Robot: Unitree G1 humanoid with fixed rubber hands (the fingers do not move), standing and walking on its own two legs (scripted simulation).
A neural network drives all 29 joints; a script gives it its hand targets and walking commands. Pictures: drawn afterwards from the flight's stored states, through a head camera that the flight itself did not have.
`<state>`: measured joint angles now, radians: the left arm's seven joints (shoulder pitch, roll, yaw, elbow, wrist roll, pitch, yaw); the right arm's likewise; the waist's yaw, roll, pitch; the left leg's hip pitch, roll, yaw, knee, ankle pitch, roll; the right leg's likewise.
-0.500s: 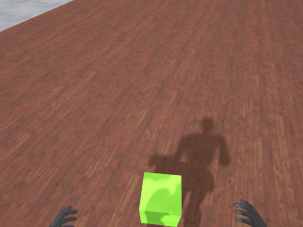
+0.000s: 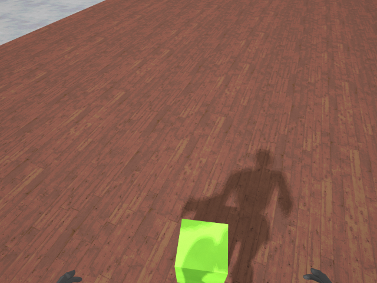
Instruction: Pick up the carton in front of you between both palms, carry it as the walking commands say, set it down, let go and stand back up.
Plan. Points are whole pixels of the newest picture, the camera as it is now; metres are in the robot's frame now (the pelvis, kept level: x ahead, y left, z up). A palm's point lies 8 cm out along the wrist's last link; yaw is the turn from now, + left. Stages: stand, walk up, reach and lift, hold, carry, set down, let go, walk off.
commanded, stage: stand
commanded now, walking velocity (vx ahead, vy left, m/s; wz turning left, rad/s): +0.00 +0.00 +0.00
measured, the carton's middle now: (201, 254) +0.41 -0.05 -0.65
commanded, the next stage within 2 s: none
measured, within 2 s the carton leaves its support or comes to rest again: neither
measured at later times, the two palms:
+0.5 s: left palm out of the picture +0.08 +0.30 -0.09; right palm out of the picture +0.09 -0.30 -0.09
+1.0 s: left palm out of the picture +0.07 +0.31 -0.09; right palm out of the picture +0.07 -0.30 -0.10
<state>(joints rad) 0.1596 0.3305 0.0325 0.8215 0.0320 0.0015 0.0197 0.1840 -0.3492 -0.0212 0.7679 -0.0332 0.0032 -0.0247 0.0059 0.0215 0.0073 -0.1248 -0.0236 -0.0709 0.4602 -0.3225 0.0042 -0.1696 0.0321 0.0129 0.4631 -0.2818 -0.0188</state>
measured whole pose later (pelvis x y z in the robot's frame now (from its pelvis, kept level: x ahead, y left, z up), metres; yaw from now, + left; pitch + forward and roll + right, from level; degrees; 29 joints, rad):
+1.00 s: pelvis -0.03 +0.00 +0.01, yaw +0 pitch -2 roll +0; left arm 0.12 0.37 0.01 1.03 0.02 -0.01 0.01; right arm 0.15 -0.39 0.00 0.97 -0.02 -0.02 -0.02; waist 0.01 0.01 0.02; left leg -0.09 -0.02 -0.06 0.35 -0.23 0.01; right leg -0.13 0.02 0.03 0.36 -0.18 -0.01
